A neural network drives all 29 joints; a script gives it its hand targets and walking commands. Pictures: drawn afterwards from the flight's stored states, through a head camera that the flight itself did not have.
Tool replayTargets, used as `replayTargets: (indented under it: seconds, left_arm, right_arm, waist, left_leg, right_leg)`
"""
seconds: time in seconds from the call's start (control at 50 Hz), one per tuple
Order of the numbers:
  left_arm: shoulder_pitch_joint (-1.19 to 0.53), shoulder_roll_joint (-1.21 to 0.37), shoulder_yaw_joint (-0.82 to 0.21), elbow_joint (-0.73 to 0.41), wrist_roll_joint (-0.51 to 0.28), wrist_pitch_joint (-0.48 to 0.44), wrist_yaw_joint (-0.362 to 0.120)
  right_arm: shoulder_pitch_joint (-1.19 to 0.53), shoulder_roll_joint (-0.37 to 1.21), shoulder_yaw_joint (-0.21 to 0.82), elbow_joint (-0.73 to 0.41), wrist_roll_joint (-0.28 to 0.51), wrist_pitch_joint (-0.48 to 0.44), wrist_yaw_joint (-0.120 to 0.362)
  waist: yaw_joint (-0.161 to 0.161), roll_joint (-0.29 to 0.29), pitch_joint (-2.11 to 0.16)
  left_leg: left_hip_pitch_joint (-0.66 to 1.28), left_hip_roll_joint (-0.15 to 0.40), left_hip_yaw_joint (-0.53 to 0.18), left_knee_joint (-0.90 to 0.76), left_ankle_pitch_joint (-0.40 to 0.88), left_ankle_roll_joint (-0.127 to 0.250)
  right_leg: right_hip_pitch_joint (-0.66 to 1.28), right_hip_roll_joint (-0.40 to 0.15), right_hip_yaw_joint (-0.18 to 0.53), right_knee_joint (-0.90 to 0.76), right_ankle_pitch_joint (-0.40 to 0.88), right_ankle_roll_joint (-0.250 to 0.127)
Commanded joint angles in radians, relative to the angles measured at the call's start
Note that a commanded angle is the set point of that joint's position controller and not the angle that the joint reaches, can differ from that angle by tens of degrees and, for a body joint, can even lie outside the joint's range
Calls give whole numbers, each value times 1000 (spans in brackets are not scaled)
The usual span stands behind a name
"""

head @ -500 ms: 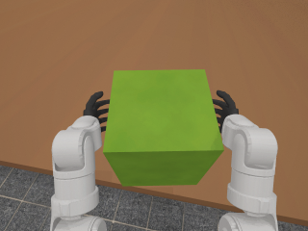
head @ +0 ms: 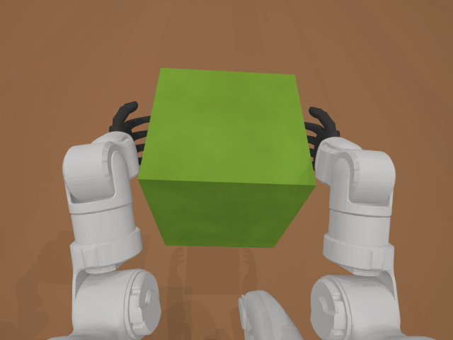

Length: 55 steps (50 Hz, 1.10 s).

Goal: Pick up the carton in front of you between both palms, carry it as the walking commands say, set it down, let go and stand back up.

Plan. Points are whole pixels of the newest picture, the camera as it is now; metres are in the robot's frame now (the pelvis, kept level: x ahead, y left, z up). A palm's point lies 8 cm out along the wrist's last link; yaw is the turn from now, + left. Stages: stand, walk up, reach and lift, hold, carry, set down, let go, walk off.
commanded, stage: carry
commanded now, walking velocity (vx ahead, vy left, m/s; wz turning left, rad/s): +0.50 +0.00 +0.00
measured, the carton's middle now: (223, 168) +0.40 -0.03 +0.04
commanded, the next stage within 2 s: none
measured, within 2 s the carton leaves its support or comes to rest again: neither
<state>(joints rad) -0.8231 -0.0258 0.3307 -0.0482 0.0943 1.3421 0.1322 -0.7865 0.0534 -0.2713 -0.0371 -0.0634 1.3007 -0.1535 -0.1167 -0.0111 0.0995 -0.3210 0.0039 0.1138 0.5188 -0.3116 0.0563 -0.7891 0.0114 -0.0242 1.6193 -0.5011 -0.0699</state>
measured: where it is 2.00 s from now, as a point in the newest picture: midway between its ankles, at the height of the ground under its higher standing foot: (208, 109)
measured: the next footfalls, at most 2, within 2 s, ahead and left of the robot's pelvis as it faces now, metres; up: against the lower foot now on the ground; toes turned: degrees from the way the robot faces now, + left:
right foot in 0.18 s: +0.35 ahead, -0.12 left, +0.10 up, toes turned -3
left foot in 0.64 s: +0.63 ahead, +0.02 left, +0.10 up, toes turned +6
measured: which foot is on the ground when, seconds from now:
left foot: down 0.00-0.18, up 0.20-0.62, down 0.64-1.00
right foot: up 0.00-0.16, down 0.18-0.66, up 0.68-1.00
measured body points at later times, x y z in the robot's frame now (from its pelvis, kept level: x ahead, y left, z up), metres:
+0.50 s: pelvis +0.36 -0.07 +0.11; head +0.43 -0.06 +0.55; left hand +0.73 +0.15 +0.27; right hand +0.78 -0.15 +0.27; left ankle +0.45 +0.05 -0.57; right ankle +0.31 -0.12 -0.63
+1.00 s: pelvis +0.66 -0.06 +0.11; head +0.70 -0.05 +0.56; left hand +1.03 +0.08 +0.20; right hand +1.02 -0.23 +0.20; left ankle +0.59 +0.02 -0.63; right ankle +0.77 -0.19 -0.60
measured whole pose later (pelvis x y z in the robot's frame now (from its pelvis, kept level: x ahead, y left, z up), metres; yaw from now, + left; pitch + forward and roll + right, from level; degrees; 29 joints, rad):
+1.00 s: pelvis +0.66 -0.06 +0.11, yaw -1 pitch +6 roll -1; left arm -0.66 -0.06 0.30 0.09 0.12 1.27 0.10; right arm -0.67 0.06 -0.26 0.14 -0.10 1.24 -0.12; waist -0.05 0.00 -0.03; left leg -0.15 0.00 0.13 0.33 -0.28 0.05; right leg -0.57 -0.04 -0.09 0.58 -0.15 0.00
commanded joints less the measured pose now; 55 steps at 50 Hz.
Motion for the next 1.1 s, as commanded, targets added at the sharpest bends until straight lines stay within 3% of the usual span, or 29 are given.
replayTargets:
  seconds: [0.0, 0.04, 0.06, 0.08, 0.1, 0.12, 0.14, 0.16, 0.18, 0.2, 0.22, 0.26, 0.3, 0.36, 0.42, 0.52, 0.58, 0.6, 0.62, 0.64, 0.66, 0.72, 0.76, 0.88, 0.98, 1.02, 1.04, 1.06, 1.08]
  left_arm:
    - [-657, -956, -645, -115, -305, -65, -159]
    - [-648, -907, -661, -151, -275, -78, -148]
    - [-638, -879, -669, -160, -265, -80, -144]
    - [-616, -855, -674, -146, -257, -80, -142]
    - [-583, -838, -687, -131, -256, -79, -141]
    - [-565, -834, -702, -126, -261, -77, -144]
    - [-552, -846, -719, -124, -266, -79, -151]
    - [-545, -863, -737, -132, -282, -81, -160]
    - [-575, -881, -767, -135, -313, -85, -171]
    - [-548, -916, -791, -120, -366, -81, -187]
    - [-579, -957, -809, -146, -426, -73, -203]
    - [-714, -1036, -854, -223, -515, -76, -233]
    - [-782, -1073, -884, -274, -581, -69, -247]
    - [-830, -1049, -874, -266, -615, -57, -252]
    - [-818, -1020, -830, -163, -607, -30, -264]
    - [-773, -996, -709, 97, -555, -1, -295]
    - [-780, -978, -641, 186, -521, 12, -289]
    - [-786, -974, -625, 202, -506, 16, -285]
    - [-785, -956, -610, 204, -480, 22, -275]
    - [-804, -967, -590, 231, -470, 34, -268]
    - [-812, -950, -560, 226, -455, 36, -257]
    - [-800, -973, -516, 206, -386, 27, -223]
    - [-739, -993, -490, 230, -351, 12, -209]
    - [-555, -1097, -533, 234, -306, -65, -205]
    - [-415, -1189, -702, 59, -347, -116, -220]
    - [-358, -1205, -774, -47, -376, -128, -232]
    - [-317, -1200, -800, -94, -386, -132, -239]
    - [-236, -1192, -819, -122, -384, -134, -247]
    - [-183, -1150, -834, -132, -356, -147, -249]
  right_arm:
    - [-890, 1055, 724, -277, 525, -28, 253]
    - [-871, 1023, 760, -297, 540, -38, 256]
    - [-858, 1004, 761, -302, 551, -40, 260]
    - [-845, 988, 766, -290, 556, -37, 264]
    - [-812, 973, 771, -255, 546, -29, 269]
    - [-765, 959, 763, -227, 534, -24, 273]
    - [-746, 956, 761, -211, 521, -21, 279]
    - [-742, 952, 764, -212, 504, -19, 285]
    - [-726, 969, 772, -216, 486, -17, 289]
    - [-713, 927, 735, -186, 465, -9, 282]
    - [-699, 910, 719, -164, 432, -11, 270]
    - [-716, 901, 679, -191, 368, -18, 246]
    - [-685, 866, 624, -196, 307, -16, 224]
    - [-637, 805, 586, -140, 241, -14, 203]
    - [-581, 766, 552, -34, 197, 0, 193]
    - [-650, 771, 545, 99, 211, 32, 195]
    - [-743, 826, 540, 146, 281, 55, 207]
    - [-767, 846, 534, 158, 305, 60, 214]
    - [-771, 863, 528, 167, 327, 67, 223]
    - [-815, 846, 516, 178, 340, 72, 227]
    - [-815, 879, 515, 200, 369, 74, 232]
    - [-945, 1038, 553, 123, 478, 67, 265]
    - [-974, 1122, 568, 125, 527, 51, 284]
    - [-814, 1228, 582, 130, 496, -27, 308]
    - [-528, 1208, 647, 13, 401, -78, 303]
    - [-394, 1173, 689, -61, 362, -90, 293]
    - [-334, 1150, 713, -100, 350, -95, 289]
    - [-289, 1117, 736, -136, 338, -97, 287]
    - [-243, 1132, 759, -174, 336, -91, 290]
  waist:
    - [-29, 121, -632]
    - [-12, 106, -590]
    - [12, 84, -554]
    - [31, 113, -534]
    - [56, 164, -564]
    - [112, 268, -642]
    - [207, 285, -723]
    - [296, 169, -822]
    - [253, -143, -899]
    - [245, -363, -1041]
    - [239, -239, -987]
    - [233, -84, -784]
    - [217, -60, -691]
    - [216, 18, -639]
    - [207, -21, -614]
    - [195, -114, -509]
    - [119, -132, -523]
    - [92, -99, -555]
    - [68, -16, -591]
    - [55, 169, -673]
    - [38, 242, -668]
    - [59, 18, -559]
    - [70, 37, -569]
    - [64, 116, -562]
    - [81, 179, -544]
    - [101, 162, -600]
    - [116, 135, -641]
    - [148, 45, -695]
    - [159, -203, -772]
  left_leg:
    - [779, 321, -403, -69, 577, 201]
    - [746, 277, -336, -118, 579, 169]
    - [571, 232, -233, -174, 604, 147]
    - [434, 194, -153, -208, 743, 127]
    - [311, 167, -55, -176, 1081, 115]
    - [300, 181, -37, -79, 1372, 105]
    - [325, 188, -11, 120, 1496, 79]
    - [247, 142, -7, 405, 1270, 27]
    - [-53, -32, -50, 749, 345, -32]
    - [-196, -176, -208, 1180, -52, -43]
    - [-304, -140, -312, 1277, -53, -13]
    - [-481, -64, -235, 1188, -102, 8]
    - [-517, -32, -192, 1072, -126, 11]
    - [-494, -5, -143, 763, -143, -3]
    - [-426, -16, -77, 451, -20, -1]
    - [-226, -70, 44, 82, 278, 17]
    - [57, -82, 83, -70, 357, 43]
    - [200, -53, 57, -94, 347, 50]
    - [375, 90, -126, -52, 377, 71]
    - [597, 364, -541, -21, 517, 241]
    - [624, 390, -739, -136, 338, 332]
    - [433, 303, -521, -186, 318, 198]
    - [374, 271, -432, -216, 296, 145]
    - [431, 243, -240, -226, 535, 119]
    - [497, 189, -68, -164, 716, 54]
    - [462, 162, 12, -3, 792, 15]
    - [337, 149, 33, 105, 732, -20]
    - [162, 132, 32, 275, 470, -53]
    - [-161, 25, 11, 503, 160, -82]
  right_leg:
    - [-449, -39, -26, 184, -80, -36]
    - [-485, -88, -47, 45, -120, -44]
    - [-287, -103, -70, -240, -98, -37]
    - [-82, -74, -113, -448, 15, -42]
    - [161, 9, -218, -550, 103, -54]
    - [350, 68, -248, -599, 158, -68]
    - [517, 90, -235, -727, 259, -75]
    - [762, 74, -145, -941, 376, -72]
    - [1006, -190, 384, -1107, 596, -184]
    - [1150, -353, 739, -1136, 967, -341]
    - [1178, -310, 628, -1032, 997, -316]
    - [1095, -267, 503, -1020, 790, -201]
    - [1032, -230, 415, -1060, 695, -163]
    - [1005, -247, 348, -1138, 818, -172]
    - [981, -238, 243, -1157, 1009, -169]
    - [882, -162, 38, -1151, 1087, -100]
    - [784, -150, -49, -997, 1136, -42]
    - [710, -135, -73, -885, 980, -19]
    - [550, -117, -69, -728, 653, 2]
    - [274, -1, -45, -445, 173, 58]
    - [90, 74, 10, -249, -58, 57]
    - [65, -42, 59, -366, 90, 25]
    - [138, -56, 39, -487, 136, 36]
    - [171, -52, -54, -879, 265, 66]
    - [299, -9, -138, -1156, 423, 69]
    - [525, 14, -190, -1299, 493, 52]
    - [734, -32, -156, -1291, 515, 28]
    - [941, -188, 28, -1235, 590, -13]
    - [1210, -376, 356, -1206, 697, -161]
